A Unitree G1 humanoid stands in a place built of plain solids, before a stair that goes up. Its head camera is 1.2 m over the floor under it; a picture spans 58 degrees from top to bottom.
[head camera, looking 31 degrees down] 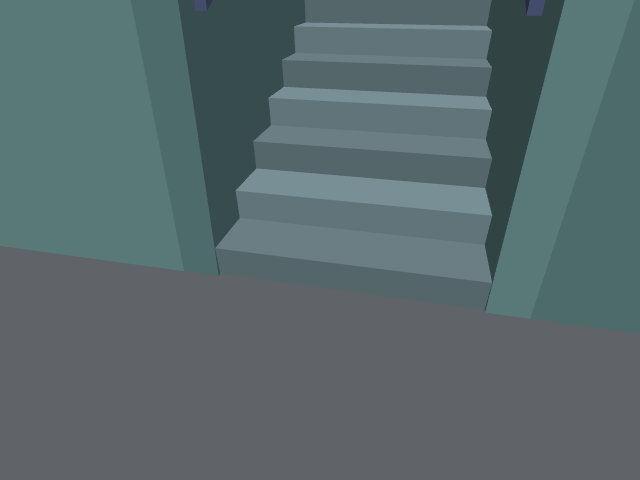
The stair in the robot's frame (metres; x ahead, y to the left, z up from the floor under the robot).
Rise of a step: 0.16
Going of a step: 0.29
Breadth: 1.20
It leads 13 degrees to the right of straight ahead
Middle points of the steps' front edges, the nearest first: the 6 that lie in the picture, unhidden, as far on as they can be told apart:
1.54 -0.11 0.15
1.82 -0.17 0.31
2.09 -0.23 0.47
2.37 -0.30 0.63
2.65 -0.36 0.79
2.93 -0.42 0.95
